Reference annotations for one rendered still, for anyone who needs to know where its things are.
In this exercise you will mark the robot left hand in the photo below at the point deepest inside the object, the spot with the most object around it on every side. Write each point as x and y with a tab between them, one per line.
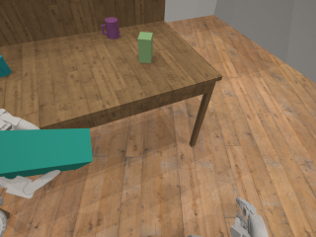
21	186

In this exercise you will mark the table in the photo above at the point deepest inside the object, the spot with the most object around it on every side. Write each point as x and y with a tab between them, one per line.
65	74

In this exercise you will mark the sponge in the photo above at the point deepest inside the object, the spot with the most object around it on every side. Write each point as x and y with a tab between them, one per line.
32	152

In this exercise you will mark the robot right hand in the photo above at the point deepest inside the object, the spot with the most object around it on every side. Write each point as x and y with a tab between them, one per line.
254	226

